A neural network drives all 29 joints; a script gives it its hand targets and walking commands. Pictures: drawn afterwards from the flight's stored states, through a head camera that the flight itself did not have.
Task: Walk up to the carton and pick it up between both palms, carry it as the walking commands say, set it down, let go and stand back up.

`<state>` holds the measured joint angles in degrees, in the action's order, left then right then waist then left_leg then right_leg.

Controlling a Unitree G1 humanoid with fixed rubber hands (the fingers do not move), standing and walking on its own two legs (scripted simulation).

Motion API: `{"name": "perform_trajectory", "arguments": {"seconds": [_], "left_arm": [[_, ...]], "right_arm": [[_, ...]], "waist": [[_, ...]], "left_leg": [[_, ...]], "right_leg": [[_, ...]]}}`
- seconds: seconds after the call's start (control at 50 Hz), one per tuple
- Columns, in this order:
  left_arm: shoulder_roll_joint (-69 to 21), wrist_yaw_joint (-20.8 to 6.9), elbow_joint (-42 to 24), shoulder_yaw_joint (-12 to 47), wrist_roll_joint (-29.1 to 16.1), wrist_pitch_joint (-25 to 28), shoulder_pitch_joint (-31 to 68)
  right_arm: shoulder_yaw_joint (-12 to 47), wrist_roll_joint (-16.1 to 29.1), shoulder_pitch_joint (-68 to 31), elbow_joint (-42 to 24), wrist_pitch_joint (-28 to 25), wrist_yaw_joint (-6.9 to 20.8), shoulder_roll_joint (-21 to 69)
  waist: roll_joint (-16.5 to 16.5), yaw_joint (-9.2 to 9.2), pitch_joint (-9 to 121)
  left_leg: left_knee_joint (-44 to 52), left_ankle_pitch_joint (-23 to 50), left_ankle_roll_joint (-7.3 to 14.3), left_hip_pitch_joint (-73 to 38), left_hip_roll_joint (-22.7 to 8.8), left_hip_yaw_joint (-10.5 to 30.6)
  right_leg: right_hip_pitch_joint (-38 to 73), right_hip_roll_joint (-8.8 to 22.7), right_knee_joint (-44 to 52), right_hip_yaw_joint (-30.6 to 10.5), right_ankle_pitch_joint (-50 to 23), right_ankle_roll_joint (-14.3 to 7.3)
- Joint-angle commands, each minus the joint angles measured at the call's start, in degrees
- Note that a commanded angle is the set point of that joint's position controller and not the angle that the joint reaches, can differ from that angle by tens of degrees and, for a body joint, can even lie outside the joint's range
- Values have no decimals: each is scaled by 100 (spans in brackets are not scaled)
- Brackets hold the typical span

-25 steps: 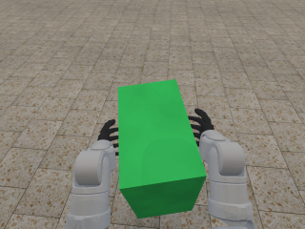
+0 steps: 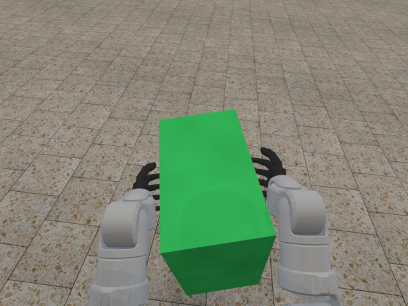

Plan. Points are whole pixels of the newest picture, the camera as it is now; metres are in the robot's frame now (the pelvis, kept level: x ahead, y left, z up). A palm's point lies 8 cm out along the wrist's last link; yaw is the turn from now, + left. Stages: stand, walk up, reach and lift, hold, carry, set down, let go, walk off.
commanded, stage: carry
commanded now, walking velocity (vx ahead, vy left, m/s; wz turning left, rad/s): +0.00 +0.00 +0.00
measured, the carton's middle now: (210, 204) +0.31 -0.01 +0.03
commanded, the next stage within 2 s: hold in 1.20 s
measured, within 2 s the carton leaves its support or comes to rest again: neither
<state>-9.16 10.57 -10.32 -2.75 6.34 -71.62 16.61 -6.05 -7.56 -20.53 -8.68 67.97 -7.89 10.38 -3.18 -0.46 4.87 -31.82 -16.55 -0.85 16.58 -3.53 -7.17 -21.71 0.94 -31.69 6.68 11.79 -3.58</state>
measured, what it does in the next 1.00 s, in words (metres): stands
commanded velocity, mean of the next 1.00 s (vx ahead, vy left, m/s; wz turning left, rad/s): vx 0.00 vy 0.00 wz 0.00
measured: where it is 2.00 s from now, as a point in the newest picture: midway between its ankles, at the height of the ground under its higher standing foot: outside the picture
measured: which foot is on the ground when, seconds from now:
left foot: down 0.00-1.00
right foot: down 0.00-1.00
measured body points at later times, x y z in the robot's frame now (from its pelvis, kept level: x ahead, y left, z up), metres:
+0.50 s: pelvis +0.00 +0.00 +0.00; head -0.02 +0.02 +0.45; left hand +0.30 +0.13 +0.08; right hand +0.32 -0.12 +0.11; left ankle +0.00 +0.13 -0.73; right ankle +0.05 -0.08 -0.73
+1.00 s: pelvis +0.00 +0.00 +0.00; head -0.02 +0.01 +0.45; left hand +0.30 +0.13 +0.07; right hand +0.32 -0.12 +0.10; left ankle +0.00 +0.13 -0.73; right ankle +0.05 -0.08 -0.73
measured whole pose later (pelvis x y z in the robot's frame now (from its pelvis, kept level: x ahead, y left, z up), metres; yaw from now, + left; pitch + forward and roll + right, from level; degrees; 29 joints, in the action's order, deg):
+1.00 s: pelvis +0.00 +0.00 +0.00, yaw +0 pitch +2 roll +1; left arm -9.2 10.4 -4.7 -4.0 6.5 -64.9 16.6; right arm -6.1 -9.0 -20.5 -2.8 60.9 -6.9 10.4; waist -2.7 -0.2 4.8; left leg -31.8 -16.6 -0.8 16.6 -3.5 -7.2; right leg -21.7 0.9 -31.7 6.7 11.8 -3.6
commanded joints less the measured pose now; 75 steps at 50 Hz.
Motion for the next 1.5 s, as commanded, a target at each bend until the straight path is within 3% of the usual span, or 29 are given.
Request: {"name": "perform_trajectory", "arguments": {"seconds": [0.0,0.7,1.18,1.2,1.22,1.24,1.28,1.3,1.32,1.38,1.46,1.48], "left_arm": [[-5372,-1520,-355,3180,-2036,430,2936],[-5124,-1475,-81,2963,-1783,806,2741],[-4944,-1446,444,2612,-1391,1486,2673],[-4143,-1539,2455,603,140,2031,1184],[-4068,-1474,3211,565,144,2479,1556],[-4312,-1516,2783,863,39,2775,1839],[-5276,-1723,1325,2197,-579,3245,2907],[-5725,-1782,820,2543,-842,3339,3282],[-5917,-1814,733,2625,-932,3379,3292],[-5745,-1942,1512,2195,-664,3275,2908],[-5001,-2000,2908,938,-146,3052,2883],[-4963,-2040,2563,1193,-280,2957,2633]], "right_arm": [[3401,2178,-1793,755,-15,1444,5728],[3042,1774,-1443,1133,-387,1354,5427],[2701,1335,-1284,1660,-1059,1296,5266],[1151,31,-420,3671,-1541,1354,4870],[1017,-21,-551,3779,-1982,1308,4862],[1343,124,-718,3366,-2264,1309,5087],[2386,580,-1131,2301,-2696,1409,6006],[2781,841,-1439,2031,-2828,1512,6384],[3034,977,-1577,1926,-2895,1579,6530],[2799,818,-1493,2252,-2830,1575,6348],[1912,252,-1729,3556,-2529,1543,5960],[2035,348,-1835,3338,-2410,1530,6101]], "waist": [[350,61,1334],[517,37,1295],[523,13,1336],[576,403,-203],[563,265,35],[687,254,560],[837,204,1666],[917,322,2145],[941,427,2395],[773,262,1951],[217,395,-72],[-429,182,-143]], "left_leg": [[459,195,139,-155,-399,357],[422,181,186,-162,-424,446],[446,178,200,-163,-446,476],[947,563,346,-430,621,1110],[893,996,345,-404,652,1120],[905,1353,349,-593,700,1129],[840,2187,309,-977,707,1351],[805,2605,260,-1093,700,1349],[792,2825,240,-1166,721,1314],[944,2057,311,-901,798,1244],[1303,351,404,-368,788,1182],[1284,333,309,-168,783,1342]], "right_leg": [[758,884,951,-816,-554,65],[676,817,872,-782,-495,25],[713,781,868,-788,-436,24],[1718,-376,962,-1235,-537,-61],[1992,-383,917,-1457,-1131,-33],[2284,-422,860,-1510,-1584,13],[2850,-409,666,-1590,-2486,141],[3060,-442,558,-1564,-2807,163],[3178,-471,536,-1548,-2945,180],[3047,-369,757,-1568,-2353,203],[2386,-269,1335,-1631,-49,194],[2854,-166,1259,-1590,-188,353]]}}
